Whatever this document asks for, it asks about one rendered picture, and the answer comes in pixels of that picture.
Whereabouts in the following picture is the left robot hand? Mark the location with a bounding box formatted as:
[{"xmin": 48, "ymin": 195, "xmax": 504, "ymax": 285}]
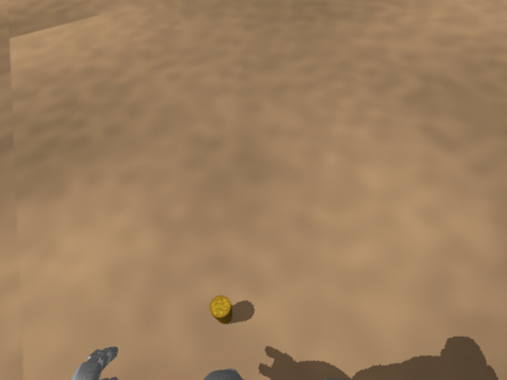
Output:
[{"xmin": 71, "ymin": 347, "xmax": 118, "ymax": 380}]

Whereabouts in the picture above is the cup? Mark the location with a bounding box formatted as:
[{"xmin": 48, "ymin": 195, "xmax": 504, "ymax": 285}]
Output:
[{"xmin": 210, "ymin": 295, "xmax": 232, "ymax": 324}]

